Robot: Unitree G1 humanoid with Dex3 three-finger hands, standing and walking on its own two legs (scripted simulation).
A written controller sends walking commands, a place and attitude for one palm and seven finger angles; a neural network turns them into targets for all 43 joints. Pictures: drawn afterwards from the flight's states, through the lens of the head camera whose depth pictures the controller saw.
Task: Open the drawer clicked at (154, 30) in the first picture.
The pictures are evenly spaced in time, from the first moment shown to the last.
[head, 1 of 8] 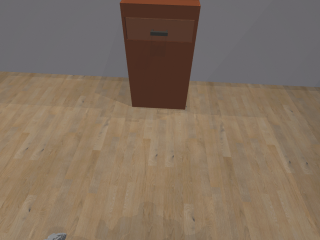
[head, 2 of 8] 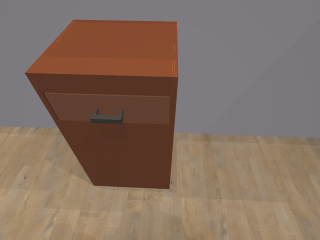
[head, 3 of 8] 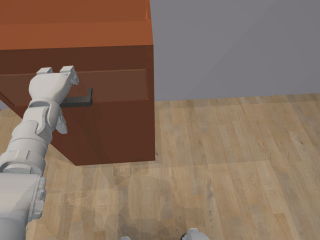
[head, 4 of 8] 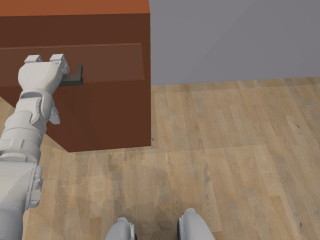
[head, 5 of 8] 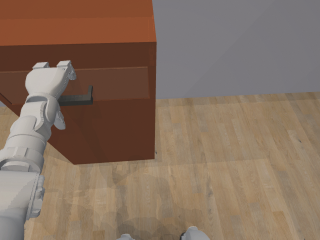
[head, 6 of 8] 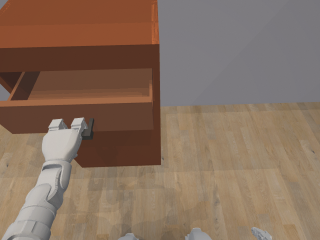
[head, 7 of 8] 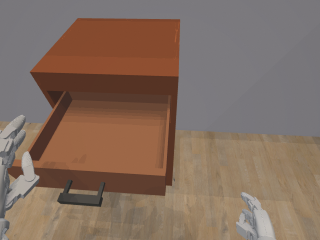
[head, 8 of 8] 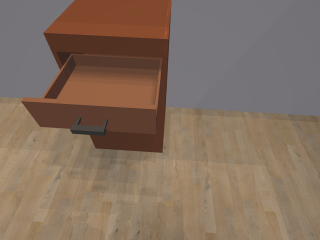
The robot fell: no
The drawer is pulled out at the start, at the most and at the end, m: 0.00 0.30 0.30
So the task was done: yes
